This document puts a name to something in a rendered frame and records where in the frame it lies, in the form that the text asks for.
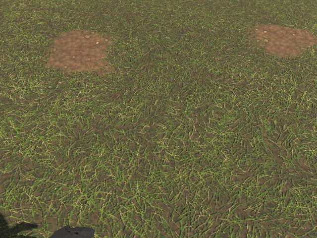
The robot left hand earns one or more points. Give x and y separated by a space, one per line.
73 232

